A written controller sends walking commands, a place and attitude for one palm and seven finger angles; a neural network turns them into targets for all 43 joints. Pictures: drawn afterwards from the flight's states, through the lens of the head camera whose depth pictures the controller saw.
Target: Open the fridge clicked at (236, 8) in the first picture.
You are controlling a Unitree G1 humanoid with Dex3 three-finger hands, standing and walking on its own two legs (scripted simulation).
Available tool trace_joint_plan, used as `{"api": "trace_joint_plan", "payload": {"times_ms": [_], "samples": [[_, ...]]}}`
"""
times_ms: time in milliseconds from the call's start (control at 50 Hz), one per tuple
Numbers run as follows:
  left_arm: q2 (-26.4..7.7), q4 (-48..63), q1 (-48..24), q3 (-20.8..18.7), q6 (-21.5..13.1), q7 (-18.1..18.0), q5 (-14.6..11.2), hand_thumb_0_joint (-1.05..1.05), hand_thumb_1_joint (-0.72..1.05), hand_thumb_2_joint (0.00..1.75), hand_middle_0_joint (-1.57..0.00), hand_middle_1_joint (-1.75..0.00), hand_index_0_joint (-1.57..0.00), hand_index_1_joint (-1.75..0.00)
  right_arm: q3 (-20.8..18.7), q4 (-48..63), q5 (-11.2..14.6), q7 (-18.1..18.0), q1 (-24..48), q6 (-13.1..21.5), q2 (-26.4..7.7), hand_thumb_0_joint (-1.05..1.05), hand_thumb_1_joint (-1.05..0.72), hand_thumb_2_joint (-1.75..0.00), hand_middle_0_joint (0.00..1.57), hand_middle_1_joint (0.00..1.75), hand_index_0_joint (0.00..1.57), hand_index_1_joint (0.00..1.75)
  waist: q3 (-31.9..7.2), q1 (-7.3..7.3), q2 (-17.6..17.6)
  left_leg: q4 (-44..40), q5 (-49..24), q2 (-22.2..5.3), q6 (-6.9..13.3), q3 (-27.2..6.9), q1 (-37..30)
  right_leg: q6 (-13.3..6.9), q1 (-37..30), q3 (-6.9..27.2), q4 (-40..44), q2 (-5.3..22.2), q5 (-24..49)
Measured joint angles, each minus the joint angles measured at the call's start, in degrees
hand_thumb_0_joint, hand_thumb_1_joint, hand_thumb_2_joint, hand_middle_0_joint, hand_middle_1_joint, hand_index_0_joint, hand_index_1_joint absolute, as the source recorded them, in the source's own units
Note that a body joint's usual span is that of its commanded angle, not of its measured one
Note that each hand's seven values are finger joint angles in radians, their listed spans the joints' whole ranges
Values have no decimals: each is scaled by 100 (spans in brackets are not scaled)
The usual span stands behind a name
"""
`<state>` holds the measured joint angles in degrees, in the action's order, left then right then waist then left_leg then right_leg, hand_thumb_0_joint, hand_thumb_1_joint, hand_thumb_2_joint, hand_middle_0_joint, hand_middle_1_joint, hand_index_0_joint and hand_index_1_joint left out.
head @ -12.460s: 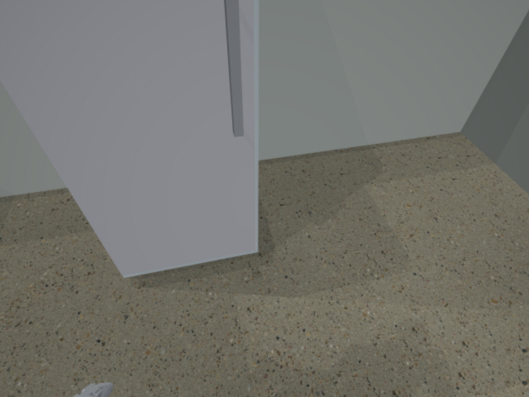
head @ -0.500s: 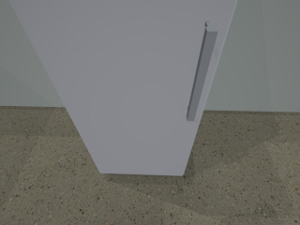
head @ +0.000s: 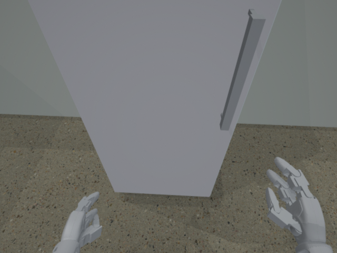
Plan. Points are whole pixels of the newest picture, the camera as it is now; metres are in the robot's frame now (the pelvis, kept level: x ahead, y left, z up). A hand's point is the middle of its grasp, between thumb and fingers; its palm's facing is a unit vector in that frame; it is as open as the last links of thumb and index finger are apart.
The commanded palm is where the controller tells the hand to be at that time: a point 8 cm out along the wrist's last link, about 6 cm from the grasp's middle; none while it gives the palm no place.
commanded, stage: raise the hand to about handle height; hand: right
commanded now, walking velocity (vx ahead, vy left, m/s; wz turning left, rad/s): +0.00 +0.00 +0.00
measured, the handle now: (235, 79) +0.52 -0.12 +0.16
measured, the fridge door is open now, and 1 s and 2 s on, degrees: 0 0 0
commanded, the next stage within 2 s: move the hooked fingers beside the handle in 1.78 s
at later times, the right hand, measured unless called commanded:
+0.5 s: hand (299, 207) +0.23 -0.23 +0.08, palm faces -0.04 +1.00 -0.05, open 11.0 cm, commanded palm +0.18 -0.28 +0.09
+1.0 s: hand out of the picture +0.24 -0.29 +0.16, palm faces +0.06 +0.99 -0.09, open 13.7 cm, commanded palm +0.21 -0.33 +0.17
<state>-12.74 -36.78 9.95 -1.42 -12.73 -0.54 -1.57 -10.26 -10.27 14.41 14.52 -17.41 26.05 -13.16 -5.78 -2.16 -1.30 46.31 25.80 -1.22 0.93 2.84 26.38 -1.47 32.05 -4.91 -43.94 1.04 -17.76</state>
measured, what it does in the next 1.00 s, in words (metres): stands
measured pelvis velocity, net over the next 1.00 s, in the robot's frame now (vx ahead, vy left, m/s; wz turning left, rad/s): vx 0.00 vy -0.02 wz -0.03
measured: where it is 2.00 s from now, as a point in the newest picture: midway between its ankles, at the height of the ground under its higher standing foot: outside the picture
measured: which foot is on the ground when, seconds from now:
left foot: down 0.00-1.00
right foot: down 0.00-1.00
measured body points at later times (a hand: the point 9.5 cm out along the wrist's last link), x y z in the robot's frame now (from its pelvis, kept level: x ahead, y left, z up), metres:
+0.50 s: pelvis +0.00 +0.01 +0.00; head +0.02 +0.02 +0.45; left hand +0.16 +0.23 -0.09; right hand +0.22 -0.28 +0.08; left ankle -0.02 +0.11 -0.71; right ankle +0.05 -0.11 -0.71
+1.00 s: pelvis +0.00 -0.02 +0.02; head -0.01 -0.02 +0.47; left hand +0.20 +0.19 -0.03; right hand +0.23 -0.34 +0.17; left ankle -0.02 +0.11 -0.71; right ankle +0.05 -0.11 -0.71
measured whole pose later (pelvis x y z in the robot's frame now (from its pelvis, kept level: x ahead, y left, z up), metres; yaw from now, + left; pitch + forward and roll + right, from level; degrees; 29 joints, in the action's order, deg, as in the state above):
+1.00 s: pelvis +0.00 -0.02 +0.02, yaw -2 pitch +0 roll +2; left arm -14.2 -32.5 12.8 4.2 -15.7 -5.4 -4.4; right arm -22.7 -2.2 21.1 24.1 -3.9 0.3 -25.0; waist -2.1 2.4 2.2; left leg 32.6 19.6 -0.8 -0.4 5.0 12.4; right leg -2.7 21.2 -2.8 -35.6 0.4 -14.2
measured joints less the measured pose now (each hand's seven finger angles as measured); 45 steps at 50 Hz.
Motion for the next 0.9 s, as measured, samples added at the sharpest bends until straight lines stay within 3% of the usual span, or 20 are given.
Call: {"api": "trace_joint_plan", "payload": {"times_ms": [60, 100, 140, 220, 280, 320, 380, 420, 460, 540, 620, 760, 900], "samples": [[-96, 447, -95, -78, 56, 12, -34, 1, 91, 90, -21, -30, -20, -30, -202, -133, 170, 737, -418, -153, -121, 0, -66, -79, 22, 46, 21, 46, 38, 75, -146, 386, 191, 72, 87, 69, 310, 75, 358, 83, -437, 87, -185], [-180, 655, -62, -143, 70, -34, -26, 1, 91, 90, -20, -30, -20, -30, -335, 1, 282, 859, -847, -378, -153, 1, -61, -77, 22, 48, 22, 49, 49, 171, -174, 504, 271, 121, 122, 151, 388, 111, 503, 174, -639, 134, -282], [-241, 746, 18, -195, 38, -103, 0, 1, 91, 90, -20, -30, -20, -30, -462, 340, 368, 745, -1268, -396, -147, 1, -56, -75, 23, 51, 22, 52, 45, 290, -156, 545, 325, 166, 147, 259, 386, 134, 589, 291, -793, 169, -361], [-310, 578, 115, -134, -112, -245, 45, 1, 91, 90, -20, -30, -20, -30, -609, 1084, 499, 497, -1399, 197, -157, 2, -47, -71, 23, 57, 23, 58, 42, 497, -17, 623, 404, 215, 185, 514, 372, 169, 766, 560, -1076, 181, -458], [-296, 353, 25, 52, -186, -313, -16, 1, 91, 90, -20, -30, -20, -30, -586, 1171, 620, 704, -784, 445, -204, 1, -40, -68, 23, 62, 23, 62, 146, 520, 186, 698, 421, 240, 200, 649, 398, 182, 886, 704, -1247, 185, -474], [-210, 248, -7, 187, -177, -349, -67, 1, 91, 90, -20, -30, -20, -30, -509, 1027, 609, 975, -293, 194, -334, 1, -35, -66, 23, 65, 23, 65, 196, 486, 287, 673, 375, 250, 206, 650, 410, 186, 893, 708, -1223, 193, -430], [-31, 218, 68, 358, -94, -385, -122, 1, 91, 90, -20, -30, -20, -30, -434, 677, 540, 1341, 188, -633, -649, 1, -28, -63, 24, 69, 24, 70, 208, 351, 369, 495, 244, 252, 175, 526, 357, 168, 751, 580, -976, 211, -317], [62, 267, 191, 431, -32, -395, -135, 1, 91, 90, -21, -30, -20, -30, -508, 533, 590, 1403, 242, -1186, -807, 1, -23, -61, 25, 72, 24, 73, 203, 218, 396, 317, 146, 248, 138, 401, 259, 147, 573, 450, -741, 219, -240], [111, 315, 365, 447, -12, -402, -133, 1, 90, 90, -21, -30, -21, -30, -705, 552, 743, 1295, 138, -1509, -850, 1, -19, -59, 25, 75, 25, 76, 181, 119, 394, 129, 57, 245, 102, 276, 136, 122, 379, 322, -508, 225, -180], [59, 309, 746, 351, -83, -373, -143, 1, 90, 90, -21, -30, -20, -30, -1156, 912, 997, 869, -120, -1436, -736, 1, -9, -55, 26, 81, 26, 82, 114, 105, 332, -180, -57, 228, 58, 148, -109, 82, 82, 186, -187, 205, -116], [-169, 192, 904, 240, -179, -340, -167, 1, 90, 90, -21, -30, -20, -30, -1181, 1117, 929, 778, -114, -1259, -629, 0, 0, -51, 26, 87, 26, 88, 120, 212, 327, -367, -115, 181, -3, 159, -305, 17, -68, 190, -69, 145, -91], [-356, 179, 645, 216, -327, -470, -205, 2, 91, 90, -20, -30, -20, -30, -766, 1100, 617, 960, 172, -1749, -783, 0, 16, -44, 27, 98, 27, 98, 281, 272, 300, -675, -269, 98, -86, 165, -668, -85, -397, 182, 187, 43, 31], [-178, 328, 370, 414, -386, -500, -224, 1, 91, 90, -20, -30, -20, -30, -1164, 1163, 728, 767, 880, -1940, -1024, 0, 33, -37, 29, 108, 29, 109, 356, 354, 234, -1102, -472, 73, -106, 187, -1160, -101, -862, 196, 569, -10, 208]]}}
